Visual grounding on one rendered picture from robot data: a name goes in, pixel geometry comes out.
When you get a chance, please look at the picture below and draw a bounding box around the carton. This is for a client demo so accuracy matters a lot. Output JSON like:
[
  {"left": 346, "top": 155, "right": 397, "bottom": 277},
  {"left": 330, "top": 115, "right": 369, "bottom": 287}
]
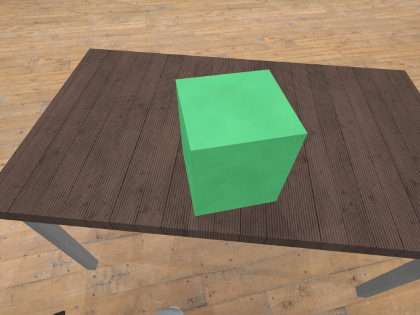
[{"left": 175, "top": 70, "right": 308, "bottom": 216}]

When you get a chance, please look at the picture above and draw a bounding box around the table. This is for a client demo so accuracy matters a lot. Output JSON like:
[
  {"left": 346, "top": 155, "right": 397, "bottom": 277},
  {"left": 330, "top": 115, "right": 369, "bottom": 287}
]
[{"left": 0, "top": 49, "right": 420, "bottom": 298}]

